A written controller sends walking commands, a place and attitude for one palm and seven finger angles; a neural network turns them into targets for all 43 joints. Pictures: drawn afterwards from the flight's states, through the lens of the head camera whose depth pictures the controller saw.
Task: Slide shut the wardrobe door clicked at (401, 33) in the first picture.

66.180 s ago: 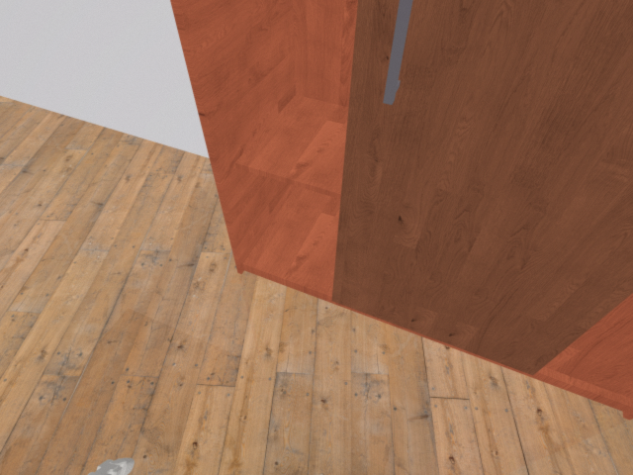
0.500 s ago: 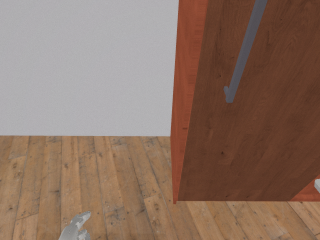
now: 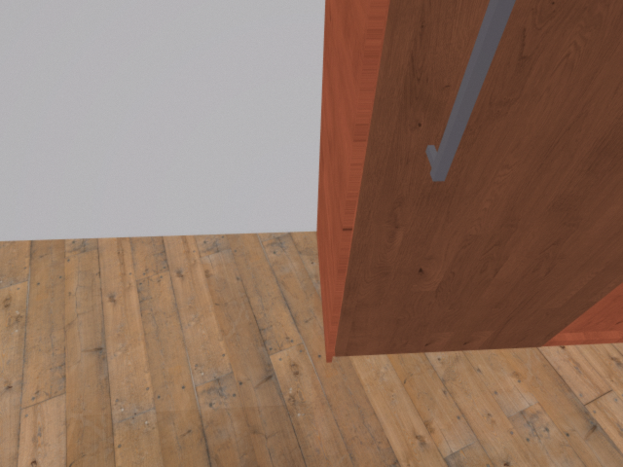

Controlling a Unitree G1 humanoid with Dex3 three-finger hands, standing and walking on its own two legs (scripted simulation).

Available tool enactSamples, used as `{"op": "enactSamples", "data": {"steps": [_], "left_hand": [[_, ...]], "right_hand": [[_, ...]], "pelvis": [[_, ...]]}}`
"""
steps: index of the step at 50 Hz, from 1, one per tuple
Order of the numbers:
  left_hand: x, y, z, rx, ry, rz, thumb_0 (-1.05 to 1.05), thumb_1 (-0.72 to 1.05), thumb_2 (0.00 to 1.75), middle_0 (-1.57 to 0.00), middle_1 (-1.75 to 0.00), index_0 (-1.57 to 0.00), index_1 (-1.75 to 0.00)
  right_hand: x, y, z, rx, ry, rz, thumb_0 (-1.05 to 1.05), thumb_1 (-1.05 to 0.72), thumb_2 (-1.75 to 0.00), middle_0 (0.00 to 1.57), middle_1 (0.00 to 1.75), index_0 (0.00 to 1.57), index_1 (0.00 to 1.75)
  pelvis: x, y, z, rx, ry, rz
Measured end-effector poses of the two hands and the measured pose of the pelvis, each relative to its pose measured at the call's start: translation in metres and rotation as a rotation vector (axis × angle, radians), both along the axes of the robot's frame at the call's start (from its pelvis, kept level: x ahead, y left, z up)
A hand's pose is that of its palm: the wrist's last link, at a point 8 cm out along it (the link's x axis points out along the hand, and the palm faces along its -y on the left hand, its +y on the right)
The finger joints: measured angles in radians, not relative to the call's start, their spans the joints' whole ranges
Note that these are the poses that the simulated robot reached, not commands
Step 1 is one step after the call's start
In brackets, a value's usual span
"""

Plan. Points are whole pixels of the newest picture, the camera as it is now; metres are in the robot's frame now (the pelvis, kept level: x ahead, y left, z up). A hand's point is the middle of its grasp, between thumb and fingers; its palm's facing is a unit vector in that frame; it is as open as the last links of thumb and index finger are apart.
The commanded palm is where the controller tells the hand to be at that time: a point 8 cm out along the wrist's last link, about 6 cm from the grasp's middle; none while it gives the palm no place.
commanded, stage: let the arm hang, fingers relaxed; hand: right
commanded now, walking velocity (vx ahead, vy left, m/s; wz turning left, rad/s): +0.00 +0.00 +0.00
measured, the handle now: (469, 64) +0.50 -0.15 +0.26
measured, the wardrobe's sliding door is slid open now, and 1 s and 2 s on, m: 0.00 0.00 0.00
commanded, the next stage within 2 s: look to check the result in 0.58 s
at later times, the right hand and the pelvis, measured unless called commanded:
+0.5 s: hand out of the picture +0.10 -0.20 -0.16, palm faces -0.01 +0.97 -0.26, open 7.4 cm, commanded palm none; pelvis +0.02 +0.00 +0.00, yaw +1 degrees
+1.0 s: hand out of the picture +0.11 -0.22 -0.16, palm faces -0.01 +0.95 -0.32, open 7.4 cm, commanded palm none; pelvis +0.05 +0.01 +0.01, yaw +1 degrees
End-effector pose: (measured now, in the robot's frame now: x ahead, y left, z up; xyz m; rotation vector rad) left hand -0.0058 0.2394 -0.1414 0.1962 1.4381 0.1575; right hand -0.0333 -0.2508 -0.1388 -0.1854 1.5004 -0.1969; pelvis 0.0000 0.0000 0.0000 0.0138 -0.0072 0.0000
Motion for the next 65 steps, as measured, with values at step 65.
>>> {"op": "enactSamples", "data": {"steps": [65], "left_hand": [[0.134, 0.059, 0.016, 0.072, -0.193, -0.042, 0.01, 0.9, 0.9, -0.2, -0.3, -0.2, -0.3]], "right_hand": [[0.161, -0.004, 0.021, -0.075, -0.247, 0.107, 0.01, -0.91, -0.9, 0.2, 0.3, 0.2, 0.3]], "pelvis": [[0.054, 0.021, 0.006, -0.022, -0.004, 0.014]]}}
